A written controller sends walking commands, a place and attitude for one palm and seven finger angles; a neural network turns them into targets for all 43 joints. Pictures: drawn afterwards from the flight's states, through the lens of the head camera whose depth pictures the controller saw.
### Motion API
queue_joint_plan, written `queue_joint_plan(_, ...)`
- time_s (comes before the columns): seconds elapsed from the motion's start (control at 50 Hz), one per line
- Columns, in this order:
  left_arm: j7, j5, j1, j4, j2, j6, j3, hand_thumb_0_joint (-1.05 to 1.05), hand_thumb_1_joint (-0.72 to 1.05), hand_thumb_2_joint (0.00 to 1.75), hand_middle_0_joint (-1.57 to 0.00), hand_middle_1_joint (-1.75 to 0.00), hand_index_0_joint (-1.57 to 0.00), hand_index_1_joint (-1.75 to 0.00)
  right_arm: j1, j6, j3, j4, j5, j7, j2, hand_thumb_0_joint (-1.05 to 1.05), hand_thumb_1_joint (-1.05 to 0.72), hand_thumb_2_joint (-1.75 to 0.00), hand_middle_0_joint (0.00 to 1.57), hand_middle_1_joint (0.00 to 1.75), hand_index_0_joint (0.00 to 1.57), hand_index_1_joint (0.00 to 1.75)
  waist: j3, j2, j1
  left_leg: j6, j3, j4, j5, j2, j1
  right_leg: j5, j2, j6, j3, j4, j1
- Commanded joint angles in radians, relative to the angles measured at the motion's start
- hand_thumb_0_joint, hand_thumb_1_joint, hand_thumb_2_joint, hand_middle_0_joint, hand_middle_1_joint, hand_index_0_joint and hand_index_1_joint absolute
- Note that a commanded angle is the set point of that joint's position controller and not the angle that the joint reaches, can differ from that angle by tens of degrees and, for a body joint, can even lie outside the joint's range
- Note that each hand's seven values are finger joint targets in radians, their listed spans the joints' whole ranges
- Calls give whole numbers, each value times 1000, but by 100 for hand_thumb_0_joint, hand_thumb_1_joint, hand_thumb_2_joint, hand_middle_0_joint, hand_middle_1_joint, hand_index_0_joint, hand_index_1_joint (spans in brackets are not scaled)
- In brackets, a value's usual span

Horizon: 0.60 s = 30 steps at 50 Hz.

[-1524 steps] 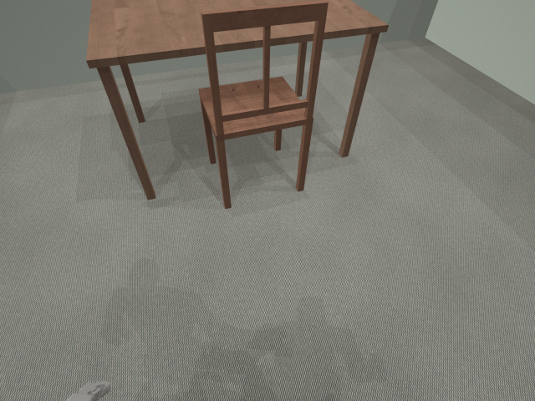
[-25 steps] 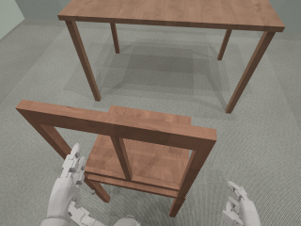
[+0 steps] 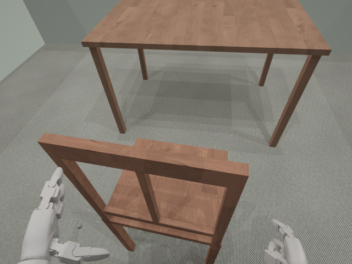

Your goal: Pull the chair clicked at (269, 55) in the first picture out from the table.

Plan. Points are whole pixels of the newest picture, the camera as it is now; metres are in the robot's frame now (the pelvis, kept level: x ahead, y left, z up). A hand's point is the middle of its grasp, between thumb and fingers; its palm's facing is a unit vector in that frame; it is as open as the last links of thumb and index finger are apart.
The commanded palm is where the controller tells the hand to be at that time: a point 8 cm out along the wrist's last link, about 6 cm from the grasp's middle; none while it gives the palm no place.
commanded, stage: draw the hand back to the body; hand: left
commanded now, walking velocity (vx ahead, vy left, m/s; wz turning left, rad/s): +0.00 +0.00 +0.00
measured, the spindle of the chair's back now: (150, 198) +0.29 +0.11 -0.06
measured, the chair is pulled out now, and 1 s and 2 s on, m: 0.61 0.61 0.61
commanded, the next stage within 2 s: step back with the hand held close in 0.90 s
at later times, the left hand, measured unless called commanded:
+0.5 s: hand (19, 177) +0.21 +0.28 +0.18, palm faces +0.41 -0.80 -0.43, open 9.7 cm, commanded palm +0.17 +0.33 +0.20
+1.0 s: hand (13, 176) +0.21 +0.28 +0.18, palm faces +0.44 -0.79 -0.42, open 7.4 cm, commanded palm +0.16 +0.32 +0.20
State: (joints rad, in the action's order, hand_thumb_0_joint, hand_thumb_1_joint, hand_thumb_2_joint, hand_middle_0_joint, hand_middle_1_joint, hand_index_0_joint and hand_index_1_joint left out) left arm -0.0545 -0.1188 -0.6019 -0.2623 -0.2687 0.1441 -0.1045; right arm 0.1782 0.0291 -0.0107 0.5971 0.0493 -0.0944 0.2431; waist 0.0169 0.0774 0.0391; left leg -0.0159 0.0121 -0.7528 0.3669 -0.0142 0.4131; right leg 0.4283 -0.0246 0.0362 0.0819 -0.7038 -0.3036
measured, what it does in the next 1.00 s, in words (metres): stands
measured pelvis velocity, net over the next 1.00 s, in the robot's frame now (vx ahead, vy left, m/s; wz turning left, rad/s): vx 0.01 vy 0.02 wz -0.01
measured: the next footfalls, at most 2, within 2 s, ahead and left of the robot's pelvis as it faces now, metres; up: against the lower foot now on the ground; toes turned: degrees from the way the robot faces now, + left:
left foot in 1.96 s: -0.12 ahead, +0.20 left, +0.00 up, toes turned -1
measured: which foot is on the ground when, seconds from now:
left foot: down 0.00-1.00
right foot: down 0.00-1.00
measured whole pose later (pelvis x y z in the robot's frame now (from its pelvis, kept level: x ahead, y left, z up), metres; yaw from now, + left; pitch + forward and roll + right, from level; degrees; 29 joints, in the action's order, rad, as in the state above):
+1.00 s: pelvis +0.01 +0.02 +0.03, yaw -1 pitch -4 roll -1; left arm -0.13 -0.09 -0.49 -0.39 -0.36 0.13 -0.34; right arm 0.16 0.00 0.00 0.67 0.03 -0.04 0.23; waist -0.06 0.08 0.06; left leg -0.04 0.04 -0.45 0.25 0.02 0.14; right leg 0.27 -0.01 0.00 0.05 -0.36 -0.02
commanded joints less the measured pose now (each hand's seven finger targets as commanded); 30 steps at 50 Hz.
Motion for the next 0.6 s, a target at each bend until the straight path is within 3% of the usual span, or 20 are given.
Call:
queue_joint_plan(0.0,-89,37,99,-330,-245,48,-165,0,-1,46,-7,-11,-7,-11,-121,52,-17,-153,-14,-13,86,0,-90,-90,20,30,20,30,61,-29,16,-33,-76,155,-216,-21,-231,-348,90,3,-129,247,3)
queue_joint_plan(0.02,-96,49,122,-348,-241,53,-168,0,3,48,-8,-12,-8,-12,-115,60,-9,-149,-17,-11,81,0,-90,-90,20,30,20,30,61,10,19,-35,-76,184,-229,-19,-267,-345,87,6,-126,262,7)
queue_joint_plan(0.1,-108,49,109,-298,-207,38,-166,0,17,55,-10,-15,-10,-15,-120,72,-10,-123,-17,-4,86,0,-90,-90,20,30,20,30,21,5,15,-27,-90,250,-235,-25,-306,-288,70,12,-110,312,45)
queue_joint_plan(0.14,-103,47,80,-264,-164,37,-147,0,25,58,-11,-16,-11,-16,-127,69,-10,-119,-19,3,83,0,-90,-90,20,30,20,30,7,-42,14,-25,-88,279,-249,-34,-319,-292,64,6,-88,318,65)
queue_joint_plan(0.18,-98,45,74,-258,-164,36,-161,0,32,62,-12,-18,-12,-18,-128,63,-14,-115,-21,12,87,0,-90,-90,20,30,20,30,16,-72,18,-25,-88,294,-267,-36,-325,-312,63,4,-82,327,95)
queue_joint_plan(0.24,-93,47,78,-288,-183,36,-188,0,43,67,-13,-20,-13,-20,-130,52,-17,-115,-21,26,90,0,-90,-90,20,30,20,30,28,-42,23,-21,-88,316,-303,-40,-335,-338,63,6,-80,334,134)
queue_joint_plan(0.26,-95,50,100,-309,-219,41,-228,0,47,69,-14,-21,-14,-21,-122,51,-16,-111,-25,29,94,0,-90,-90,20,30,20,30,39,-50,28,-21,-90,320,-325,-38,-338,-361,61,7,-80,338,148)
queue_joint_plan(0.3,-99,51,128,-363,-253,41,-261,0,54,73,-15,-22,-15,-22,-124,52,-16,-107,-26,34,97,0,-90,-90,20,30,20,30,42,8,28,-16,-97,322,-361,-40,-347,-380,59,14,-91,344,165)
queue_joint_plan(0.42,-105,48,160,-381,-293,38,-347,0,75,83,-18,-27,-18,-27,-110,48,-13,-89,-29,44,90,0,-90,-90,20,30,20,30,39,36,30,-6,-99,338,-443,-45,-371,-430,58,17,-88,365,200)
queue_joint_plan(0.5,-100,36,171,-330,-287,31,-368,0,90,90,-20,-30,-20,-30,-117,32,-24,-79,-25,45,98,0,-90,-90,20,30,20,30,22,-15,24,-9,-98,344,-440,-51,-367,-434,56,15,-83,376,209)
queue_joint_plan(0.54,-91,34,131,-270,-229,23,-323,0,90,90,-20,-30,-20,-30,-118,21,-29,-79,-23,49,97,0,-90,-90,20,30,20,30,-1,-55,21,-10,-91,347,-441,-55,-364,-435,57,8,-73,376,197)
queue_joint_plan(0.58,-83,33,125,-261,-214,18,-306,0,90,90,-20,-30,-20,-30,-120,11,-35,-84,-21,52,102,0,-90,-90,20,30,20,30,3,-70,21,-14,-86,348,-423,-54,-363,-433,59,5,-73,380,197)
